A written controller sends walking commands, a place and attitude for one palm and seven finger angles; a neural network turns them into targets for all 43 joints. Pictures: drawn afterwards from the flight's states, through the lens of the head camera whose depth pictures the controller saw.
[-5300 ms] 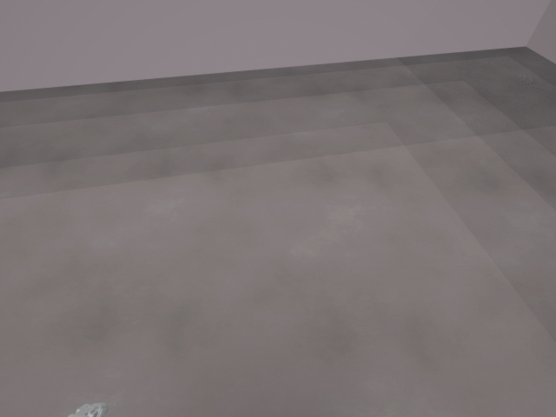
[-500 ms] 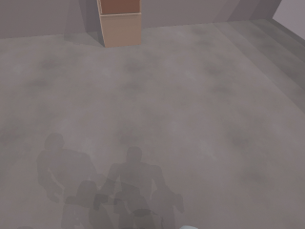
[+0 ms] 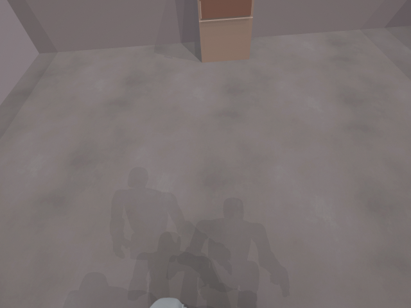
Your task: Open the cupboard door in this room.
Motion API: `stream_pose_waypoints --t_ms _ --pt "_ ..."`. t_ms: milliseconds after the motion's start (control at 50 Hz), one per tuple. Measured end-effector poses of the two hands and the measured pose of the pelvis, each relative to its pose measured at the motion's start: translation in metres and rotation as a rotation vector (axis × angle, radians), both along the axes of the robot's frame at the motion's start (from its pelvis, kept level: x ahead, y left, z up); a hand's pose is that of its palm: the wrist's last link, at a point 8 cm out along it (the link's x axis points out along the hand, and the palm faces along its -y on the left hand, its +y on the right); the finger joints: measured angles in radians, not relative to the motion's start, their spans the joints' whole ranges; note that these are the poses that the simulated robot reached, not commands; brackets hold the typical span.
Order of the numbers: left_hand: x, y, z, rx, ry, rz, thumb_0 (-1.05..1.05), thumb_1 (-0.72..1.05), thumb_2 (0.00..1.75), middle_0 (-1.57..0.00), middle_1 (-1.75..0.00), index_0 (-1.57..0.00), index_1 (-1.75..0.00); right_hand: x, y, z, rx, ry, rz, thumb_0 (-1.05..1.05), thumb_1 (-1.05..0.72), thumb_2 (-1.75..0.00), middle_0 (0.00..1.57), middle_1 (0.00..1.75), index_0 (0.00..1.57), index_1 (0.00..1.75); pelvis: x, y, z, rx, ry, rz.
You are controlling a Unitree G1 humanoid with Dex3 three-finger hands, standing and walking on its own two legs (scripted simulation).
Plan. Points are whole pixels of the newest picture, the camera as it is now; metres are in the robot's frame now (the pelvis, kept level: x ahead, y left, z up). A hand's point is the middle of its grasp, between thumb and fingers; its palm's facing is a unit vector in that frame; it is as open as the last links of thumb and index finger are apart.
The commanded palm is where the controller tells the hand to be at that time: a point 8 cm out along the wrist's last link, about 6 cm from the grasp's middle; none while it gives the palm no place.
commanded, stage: turn or walk to find it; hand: left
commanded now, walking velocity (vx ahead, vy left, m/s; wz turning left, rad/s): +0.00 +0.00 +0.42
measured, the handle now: out of the picture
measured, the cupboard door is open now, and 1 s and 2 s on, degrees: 0 0 0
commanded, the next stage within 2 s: stand and wait in 0.42 s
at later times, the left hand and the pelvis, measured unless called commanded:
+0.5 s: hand out of the picture +0.03 +0.26 -0.16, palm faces +0.22 -0.94 -0.28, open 7.4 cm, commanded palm none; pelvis -0.01 +0.03 +0.00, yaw +11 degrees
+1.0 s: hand out of the picture -0.07 +0.20 -0.18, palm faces +0.37 -0.90 -0.22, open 7.4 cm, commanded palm none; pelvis -0.03 +0.01 -0.01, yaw +19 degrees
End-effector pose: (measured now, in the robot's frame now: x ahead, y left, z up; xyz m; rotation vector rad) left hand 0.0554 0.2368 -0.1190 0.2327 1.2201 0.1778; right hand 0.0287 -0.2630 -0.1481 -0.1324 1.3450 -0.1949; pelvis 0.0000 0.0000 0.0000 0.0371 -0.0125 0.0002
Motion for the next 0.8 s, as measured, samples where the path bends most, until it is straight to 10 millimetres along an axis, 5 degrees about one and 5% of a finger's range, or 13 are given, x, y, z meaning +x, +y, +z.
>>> stream_pose_waypoints --t_ms 220,380,600,800 --pt "-0.074 0.055 -0.038 -0.032 0.129 0.165 0.01 0.91 0.90 -0.21 -0.30 -0.20 -0.30 0.069 0.049 0.009 -0.058 -0.112 0.189 0.01 -0.91 -0.90 0.20 0.30 0.20 0.30 -0.008 0.035 -0.017 -0.023 0.017 0.099" --pt "-0.069 0.073 -0.021 -0.017 0.077 0.215 0.01 0.91 0.90 -0.20 -0.29 -0.19 -0.30 0.082 0.077 0.021 -0.033 -0.152 0.255 0.01 -0.91 -0.90 0.20 0.30 0.20 0.30 -0.010 0.041 -0.003 -0.035 0.010 0.153" --pt "-0.035 0.036 -0.003 0.036 -0.067 0.201 0.01 0.91 0.90 -0.20 -0.29 -0.19 -0.30 0.073 0.052 -0.012 0.043 -0.103 0.253 0.01 -0.90 -0.90 0.20 0.30 0.21 0.30 -0.006 0.012 -0.011 -0.013 0.001 0.217" --pt "-0.078 -0.004 -0.004 -0.015 0.008 0.272 0.00 0.92 0.90 -0.21 -0.30 -0.20 -0.30 0.057 0.034 -0.007 0.037 -0.013 0.270 0.01 -0.91 -0.90 0.20 0.30 0.20 0.30 -0.007 -0.002 -0.001 -0.006 -0.019 0.258"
